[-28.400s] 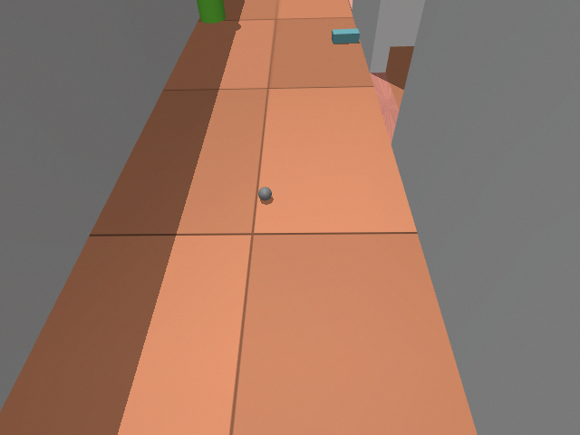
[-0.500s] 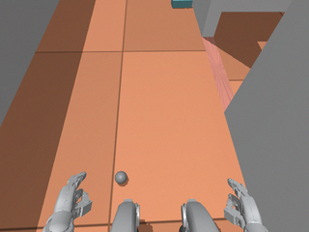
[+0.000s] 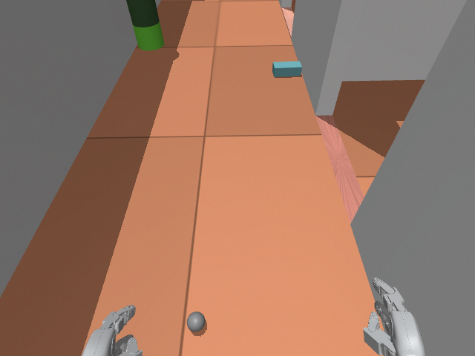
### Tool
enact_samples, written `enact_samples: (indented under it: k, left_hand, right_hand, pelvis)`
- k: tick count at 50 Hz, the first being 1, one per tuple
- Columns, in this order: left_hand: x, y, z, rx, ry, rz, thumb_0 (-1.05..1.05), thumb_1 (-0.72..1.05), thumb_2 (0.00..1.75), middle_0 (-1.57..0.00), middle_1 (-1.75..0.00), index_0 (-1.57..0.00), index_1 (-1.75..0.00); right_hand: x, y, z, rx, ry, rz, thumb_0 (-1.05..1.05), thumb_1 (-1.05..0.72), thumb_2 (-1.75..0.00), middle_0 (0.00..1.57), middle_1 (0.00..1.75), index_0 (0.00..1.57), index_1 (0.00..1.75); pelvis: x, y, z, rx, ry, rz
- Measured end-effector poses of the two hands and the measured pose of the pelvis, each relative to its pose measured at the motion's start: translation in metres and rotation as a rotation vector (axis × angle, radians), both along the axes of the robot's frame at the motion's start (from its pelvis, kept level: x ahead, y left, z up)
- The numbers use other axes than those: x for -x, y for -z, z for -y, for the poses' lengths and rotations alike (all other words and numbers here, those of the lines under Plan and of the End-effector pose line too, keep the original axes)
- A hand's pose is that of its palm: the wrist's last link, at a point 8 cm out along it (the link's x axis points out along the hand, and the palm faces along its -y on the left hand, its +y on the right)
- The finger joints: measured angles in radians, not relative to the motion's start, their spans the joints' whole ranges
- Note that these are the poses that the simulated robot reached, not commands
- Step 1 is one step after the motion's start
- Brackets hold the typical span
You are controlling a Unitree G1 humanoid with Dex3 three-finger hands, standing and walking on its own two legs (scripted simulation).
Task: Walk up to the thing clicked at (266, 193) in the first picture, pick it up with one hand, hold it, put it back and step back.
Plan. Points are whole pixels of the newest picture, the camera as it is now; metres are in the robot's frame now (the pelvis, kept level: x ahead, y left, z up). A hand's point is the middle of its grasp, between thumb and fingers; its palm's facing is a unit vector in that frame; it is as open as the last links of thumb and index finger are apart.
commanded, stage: home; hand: left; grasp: from above
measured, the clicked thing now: (196, 321) +0.38 +0.19 -0.68
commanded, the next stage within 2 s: stand in 1.78 s
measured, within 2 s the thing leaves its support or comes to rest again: neither
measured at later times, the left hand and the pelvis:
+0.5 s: hand out of the picture +0.16 +0.18 -0.05, palm faces +0.05 -0.98 -0.20, open 7.4 cm; pelvis +0.00 +0.00 +0.00, yaw +0 degrees
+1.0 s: hand out of the picture +0.16 +0.18 -0.05, palm faces +0.05 -0.98 -0.20, open 7.4 cm; pelvis +0.00 +0.00 +0.00, yaw +0 degrees
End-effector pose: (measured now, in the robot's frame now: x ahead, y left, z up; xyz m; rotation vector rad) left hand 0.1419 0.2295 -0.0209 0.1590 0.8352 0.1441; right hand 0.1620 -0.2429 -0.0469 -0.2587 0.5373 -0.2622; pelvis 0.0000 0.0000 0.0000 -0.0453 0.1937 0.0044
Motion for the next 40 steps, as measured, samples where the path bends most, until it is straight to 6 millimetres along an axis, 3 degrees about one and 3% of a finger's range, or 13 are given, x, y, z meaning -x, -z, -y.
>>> enact_samples:
  k: [24, 40]
  left_hand:
    - [-0.002, -0.002, 0.001, -0.009, 0.015, 0.013, 0.01, 0.91, 0.90, -0.20, -0.30, -0.20, -0.30]
    - [0.001, -0.001, -0.002, -0.007, 0.018, 0.008, 0.01, 0.91, 0.90, -0.20, -0.30, -0.20, -0.30]
  right_hand:
    - [0.019, 0.013, -0.002, -0.011, 0.014, -0.071, 0.02, -0.90, -0.90, 0.20, 0.30, 0.20, 0.29]
    - [0.016, 0.009, -0.005, -0.012, 0.010, -0.043, 0.02, -0.90, -0.90, 0.20, 0.30, 0.20, 0.29]
  pelvis:
    - [0.002, -0.001, 0.000, -0.001, 0.005, 0.011]
    - [0.004, 0.000, -0.003, 0.001, 0.008, 0.015]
